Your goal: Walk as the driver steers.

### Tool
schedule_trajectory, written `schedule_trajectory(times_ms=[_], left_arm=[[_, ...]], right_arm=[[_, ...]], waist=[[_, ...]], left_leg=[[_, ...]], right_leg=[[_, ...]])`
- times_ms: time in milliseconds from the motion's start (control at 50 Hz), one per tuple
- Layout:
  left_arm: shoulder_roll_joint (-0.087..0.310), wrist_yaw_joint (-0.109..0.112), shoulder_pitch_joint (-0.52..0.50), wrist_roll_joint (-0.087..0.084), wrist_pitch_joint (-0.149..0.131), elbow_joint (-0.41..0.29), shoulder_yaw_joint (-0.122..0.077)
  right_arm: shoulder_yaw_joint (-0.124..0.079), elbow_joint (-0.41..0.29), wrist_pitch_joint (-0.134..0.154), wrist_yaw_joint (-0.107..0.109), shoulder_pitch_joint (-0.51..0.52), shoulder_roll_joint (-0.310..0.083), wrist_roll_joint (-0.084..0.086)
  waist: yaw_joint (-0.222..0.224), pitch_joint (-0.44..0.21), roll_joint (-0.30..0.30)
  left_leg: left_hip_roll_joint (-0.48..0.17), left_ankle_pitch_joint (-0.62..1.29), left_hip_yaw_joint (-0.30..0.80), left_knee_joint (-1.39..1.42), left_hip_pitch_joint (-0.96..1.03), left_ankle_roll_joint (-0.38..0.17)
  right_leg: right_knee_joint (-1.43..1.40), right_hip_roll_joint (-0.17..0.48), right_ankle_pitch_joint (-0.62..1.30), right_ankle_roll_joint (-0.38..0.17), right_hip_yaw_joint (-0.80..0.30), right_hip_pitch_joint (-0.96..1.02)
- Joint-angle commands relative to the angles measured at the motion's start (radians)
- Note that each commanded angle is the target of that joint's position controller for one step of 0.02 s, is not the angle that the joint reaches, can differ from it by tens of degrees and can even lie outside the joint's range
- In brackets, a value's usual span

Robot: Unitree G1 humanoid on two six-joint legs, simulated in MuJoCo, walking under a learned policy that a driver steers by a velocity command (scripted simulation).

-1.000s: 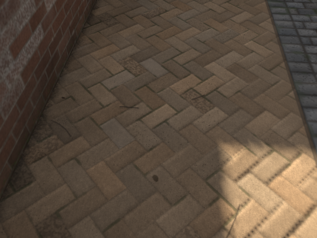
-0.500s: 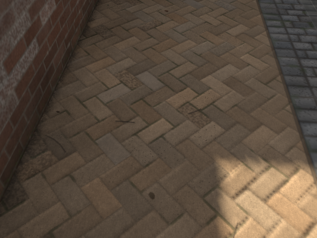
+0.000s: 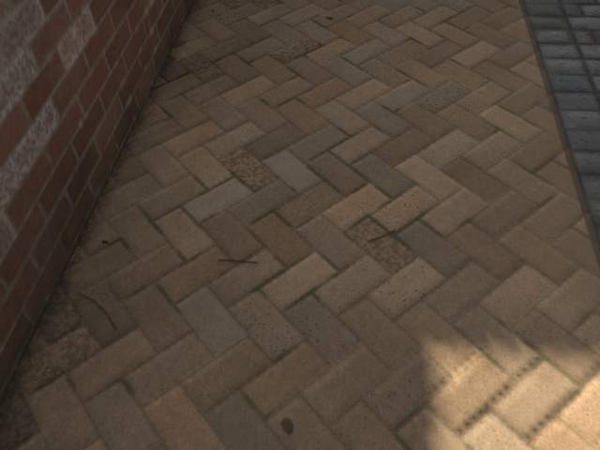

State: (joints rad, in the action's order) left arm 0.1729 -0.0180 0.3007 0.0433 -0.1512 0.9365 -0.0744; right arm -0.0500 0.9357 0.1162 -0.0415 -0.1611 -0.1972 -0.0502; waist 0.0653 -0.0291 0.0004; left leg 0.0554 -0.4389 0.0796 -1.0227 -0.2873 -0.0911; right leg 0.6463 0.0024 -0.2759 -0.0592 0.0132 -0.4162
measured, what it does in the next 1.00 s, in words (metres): walks ahead: left foot, then right foot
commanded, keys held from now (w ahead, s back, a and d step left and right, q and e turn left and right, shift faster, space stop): w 1.00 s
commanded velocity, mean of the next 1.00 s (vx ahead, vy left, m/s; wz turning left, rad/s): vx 0.49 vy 0.00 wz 0.00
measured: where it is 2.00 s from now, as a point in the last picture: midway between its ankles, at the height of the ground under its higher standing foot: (349, 234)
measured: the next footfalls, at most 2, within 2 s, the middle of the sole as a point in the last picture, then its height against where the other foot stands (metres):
left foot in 0.46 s outside the picture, level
right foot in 0.98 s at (392, 368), level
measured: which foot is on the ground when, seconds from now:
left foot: up 0.00-0.44, down 0.46-1.00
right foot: down 0.00-0.46, up 0.48-0.96, down 0.98-1.00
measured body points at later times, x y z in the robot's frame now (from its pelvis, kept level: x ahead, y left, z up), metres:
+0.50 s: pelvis +0.27 +0.03 -0.01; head +0.31 +0.03 +0.44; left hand +0.22 +0.29 -0.15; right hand +0.49 -0.19 -0.11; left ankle +0.38 +0.12 -0.73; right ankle +0.06 -0.09 -0.67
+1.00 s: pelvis +0.56 -0.01 +0.00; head +0.59 -0.02 +0.45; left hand +0.79 +0.21 -0.09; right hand +0.52 -0.27 -0.15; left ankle +0.39 +0.12 -0.71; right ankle +0.67 -0.11 -0.73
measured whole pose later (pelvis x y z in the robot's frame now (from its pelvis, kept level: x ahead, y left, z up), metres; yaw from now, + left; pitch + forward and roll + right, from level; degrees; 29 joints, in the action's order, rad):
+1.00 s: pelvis +0.56 -0.01 +0.00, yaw +1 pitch +3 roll +1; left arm 0.22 -0.02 -0.03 -0.01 -0.10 0.78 -0.04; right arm -0.05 1.02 0.06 0.00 -0.38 -0.23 0.02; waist -0.07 0.02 0.01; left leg -0.01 -0.44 -0.02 -0.58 -0.05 -0.01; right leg 0.53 0.01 -0.07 -0.08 0.04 -0.49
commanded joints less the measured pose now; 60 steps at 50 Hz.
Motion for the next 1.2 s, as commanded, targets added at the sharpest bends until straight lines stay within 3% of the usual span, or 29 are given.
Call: schedule_trajectory(times_ms=[20, 60, 80, 100, 160, 220, 320, 340, 400, 420, 440, 460, 480, 500, 520, 560, 600, 680, 780, 900, 940, 960, 980, 1000, 1020, 1040, 1080, 1120, 1200], left_arm=[[0.076, 0.002, 0.196, -0.006, 0.007, 0.035, 0.001], [-0.028, 0.003, 0.075, 0.002, 0.019, 0.006, 0.042], [0.058, -0.001, 0.097, -0.036, -0.004, 0.018, 0.02], [0.077, 0.002, 0.098, -0.047, -0.009, 0.028, 0.019], [0.078, 0.022, 0.167, -0.073, -0.012, 0.056, 0.014], [0.088, 0.042, 0.193, -0.058, 0.009, 0.058, 0.008], [0.12, 0.054, 0.227, -0.076, 0.036, 0.064, -0.006], [0.131, 0.056, 0.23, -0.067, 0.044, 0.069, -0.007], [0.164, 0.068, 0.191, -0.066, 0.056, 0.083, -0.014], [0.194, 0.062, 0.153, -0.077, 0.058, 0.072, -0.023], [0.185, 0.059, 0.105, -0.068, 0.064, 0.056, -0.02], [0.152, 0.049, 0.091, -0.038, 0.064, 0.031, -0.006], [0.005, 0.023, 0.21, -0.029, 0.044, 0.037, 0.036], [0.068, 0.012, 0.201, -0.073, 0.015, 0.062, 0.02], [0.126, 0.005, 0.08, -0.078, 0.008, 0.023, 0.009], [0.177, 0.02, -0.027, -0.05, 0.02, -0.019, -0.006], [0.151, 0.028, 0.015, -0.047, 0.054, -0.026, -0.009], [0.137, 0.053, -0.145, -0.05, 0.077, -0.116, -0.005], [0.104, 0.031, -0.315, -0.058, 0.065, -0.16, 0.013], [0.115, -0.006, -0.431, -0.069, 0.059, -0.221, 0.021], [0.168, -0.009, -0.34, -0.064, 0.049, -0.209, 0.002], [0.213, -0.004, -0.187, -0.06, 0.048, -0.165, -0.023], [0.279, 0.004, 0.028, -0.049, 0.046, -0.115, -0.047], [0.355, 0.001, 0.143, -0.043, 0.054, -0.084, -0.066], [0.255, 0.002, 0.148, -0.044, 0.057, -0.092, -0.037], [0.214, 0.007, 0.046, -0.047, 0.057, -0.101, -0.022], [0.16, 0.001, -0.095, -0.045, 0.052, -0.125, -0.004], [0.122, -0.007, -0.105, -0.035, 0.044, -0.11, 0.007], [0.175, 0.007, -0.031, -0.039, 0.041, -0.071, -0.006]], right_arm=[[-0.018, -0.068, 0.014, 0.022, 0.048, -0.038, -0.011], [0.008, -0.072, 0.001, 0.024, 0.064, 0.034, -0.035], [-0.02, -0.111, -0.005, 0.032, 0.061, -0.059, 0.132], [-0.018, -0.123, -0.012, 0.038, 0.106, -0.068, 0.133], [-0.007, -0.172, -0.018, 0.047, 0.199, -0.039, 0.079], [0.001, -0.201, -0.041, 0.03, 0.277, -0.001, 0.084], [-0.009, -0.244, -0.048, 0.022, 0.38, -0.018, 0.091], [-0.01, -0.249, -0.044, 0.019, 0.387, -0.013, 0.073], [-0.037, -0.236, -0.021, 0.019, 0.297, -0.072, 0.066], [-0.057, -0.199, -0.015, 0.023, 0.167, -0.119, 0.061], [-0.079, -0.126, -0.016, 0.031, -0.03, -0.16, 0.061], [-0.095, -0.077, -0.028, 0.044, -0.23, -0.226, 0.05], [-0.076, -0.079, -0.019, 0.036, -0.226, -0.234, 0.037], [-0.063, -0.072, -0.021, 0.04, -0.223, -0.159, 0.034], [-0.047, -0.088, -0.026, 0.043, -0.135, -0.098, 0.053], [-0.026, -0.103, -0.014, 0.033, -0.003, -0.054, 0.045], [-0.016, -0.075, -0.003, 0.019, 0.0, -0.038, 0.035], [-0.022, -0.018, 0.008, 0.041, -0.091, -0.093, 0.054], [-0.025, -0.011, 0.004, 0.049, -0.158, -0.141, 0.067], [-0.03, 0.051, -0.035, 0.046, -0.265, -0.164, 0.077], [-0.04, 0.045, -0.049, 0.05, -0.226, -0.202, 0.074], [-0.033, 0.037, -0.053, 0.051, -0.202, -0.187, 0.073], [-0.019, 0.01, -0.052, 0.052, -0.182, -0.157, 0.061], [0.021, -0.001, -0.029, 0.039, -0.295, -0.03, 0.063], [0.004, 0.022, -0.004, 0.031, -0.279, -0.098, 0.076], [-0.015, -0.009, 0.008, 0.031, -0.17, -0.158, 0.095], [-0.023, -0.033, -0.001, 0.044, -0.08, -0.152, 0.072], [-0.029, -0.032, -0.029, 0.049, -0.113, -0.119, 0.064], [-0.033, -0.059, -0.05, 0.053, -0.048, -0.105, 0.055]], waist=[[0.005, 0.03, 0.101], [-0.067, 0.014, -0.004], [-0.066, -0.042, -0.037], [-0.064, -0.022, -0.033], [-0.041, 0.075, -0.002], [-0.003, 0.087, 0.048], [0.031, 0.111, 0.095], [0.034, 0.116, 0.11], [-0.037, 0.061, 0.162], [-0.098, -0.03, 0.177], [-0.184, -0.14, 0.163], [-0.241, -0.285, 0.025], [-0.144, -0.369, -0.224], [-0.176, -0.342, -0.223], [-0.168, -0.183, -0.162], [-0.09, -0.044, 0.004], [-0.04, -0.002, -0.05], [-0.059, 0.084, -0.04], [-0.109, 0.053, -0.038], [-0.138, 0.11, -0.082], [-0.074, 0.046, -0.09], [-0.001, -0.051, -0.078], [0.076, -0.207, -0.011], [0.044, -0.365, 0.263], [0.064, -0.399, 0.233], [0.046, -0.225, 0.156], [-0.022, -0.068, 0.026], [-0.075, -0.039, 0.063], [-0.079, 0.02, 0.047]], left_leg=[[-0.058, 0.178, 0.091, -0.413, -0.56, -0.084], [-0.139, 0.335, 0.071, -0.33, -0.473, -0.068], [-0.135, 0.344, 0.018, -0.29, -0.446, -0.022], [-0.154, 0.35, 0.015, -0.242, -0.481, 0.01], [-0.183, 0.306, -0.032, -0.067, -0.552, 0.074], [-0.162, 0.433, -0.087, 0.162, -0.495, 0.086], [-0.101, 0.502, -0.133, 0.409, -0.408, 0.076], [-0.089, 0.474, -0.146, 0.438, -0.406, 0.066], [-0.039, 0.387, -0.179, 0.515, -0.285, 0.008], [-0.016, 0.391, -0.176, 0.542, -0.121, -0.02], [-0.035, 0.428, -0.14, 0.533, 0.173, -0.052], [-0.229, 0.327, 0.084, 0.504, 0.513, -0.097], [-0.424, 0.147, 0.57, 0.597, 0.776, -0.243], [-0.427, 0.019, 0.688, 0.734, 0.727, -0.257], [-0.392, 0.045, 0.532, 0.748, 0.582, -0.224], [-0.331, 0.199, 0.309, 0.818, 0.231, -0.177], [-0.274, 0.252, 0.192, 0.857, 0.078, -0.166], [-0.247, 0.384, 0.081, 0.912, 0.018, -0.155], [-0.206, 0.468, -0.021, 0.883, 0.066, -0.088], [-0.305, 0.525, 0.037, 0.792, 0.304, -0.095], [-0.306, 0.72, 0.021, 0.692, 0.338, -0.077], [-0.259, 0.847, -0.023, 0.533, 0.306, -0.053], [-0.199, 0.698, -0.078, 0.247, 0.112, -0.016], [-0.019, 0.163, -0.106, -0.151, -0.326, 0.06], [-0.02, -0.12, 0.054, -0.301, -0.458, 0.048], [-0.071, -0.055, 0.049, -0.352, -0.544, 0.03], [-0.164, 0.111, -0.008, -0.229, -0.478, 0.033], [-0.197, 0.177, -0.003, -0.157, -0.376, 0.036], [-0.21, 0.314, -0.013, -0.015, -0.458, 0.062]], right_leg=[[-0.394, 0.274, -0.182, -0.213, -0.53, 0.357], [-0.432, 0.243, 0.041, -0.191, -0.373, 0.226], [-0.456, 0.241, 0.134, -0.152, -0.363, 0.346], [-0.462, 0.241, 0.198, -0.143, -0.328, 0.355], [-0.466, 0.232, 0.379, -0.129, -0.236, 0.338], [-0.476, 0.185, 0.42, -0.11, -0.132, 0.313], [-0.476, 0.203, 0.462, -0.121, -0.091, 0.389], [-0.458, 0.213, 0.495, -0.125, -0.093, 0.42], [-0.315, 0.229, 0.878, -0.095, -0.068, 0.518], [-0.192, 0.209, 0.97, -0.067, -0.037, 0.528], [0.009, 0.164, 0.924, -0.035, -0.01, 0.401], [0.331, 0.1, 0.544, -0.008, 0.02, 0.144], [0.651, -0.077, -0.254, 0.023, -0.101, -0.254], [0.82, -0.042, -0.241, 0.006, -0.205, -0.386], [0.845, 0.019, -0.152, 0.001, -0.16, -0.454], [0.735, 0.116, 0.016, 0.006, -0.111, -0.336], [0.646, 0.153, 0.04, 0.013, -0.113, -0.241], [0.381, 0.165, 0.172, 0.042, -0.086, -0.308], [0.031, 0.103, 0.414, 0.044, -0.039, -0.193], [-0.139, 0.072, 0.255, 0.0, -0.021, -0.226], [-0.18, 0.03, 0.199, -0.029, 0.01, -0.071], [-0.187, 0.008, 0.221, -0.057, 0.026, 0.138], [-0.13, 0.133, 0.307, -0.112, -0.11, 0.474], [-0.231, 0.373, 0.109, -0.284, -0.581, 0.867], [-0.332, 0.399, 0.034, -0.288, -0.752, 0.883], [-0.339, 0.357, 0.063, -0.225, -0.587, 0.746], [-0.394, 0.275, 0.221, -0.185, -0.358, 0.446], [-0.454, 0.23, 0.252, -0.167, -0.282, 0.317], [-0.515, 0.224, 0.316, -0.184, -0.206, 0.279]])
Velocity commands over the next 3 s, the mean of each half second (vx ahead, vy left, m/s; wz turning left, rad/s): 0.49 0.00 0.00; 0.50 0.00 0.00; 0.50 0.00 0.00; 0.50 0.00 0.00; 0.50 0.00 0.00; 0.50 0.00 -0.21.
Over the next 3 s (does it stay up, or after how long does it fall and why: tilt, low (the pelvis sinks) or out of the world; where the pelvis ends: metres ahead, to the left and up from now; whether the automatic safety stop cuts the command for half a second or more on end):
stays up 1.64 0.05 0.02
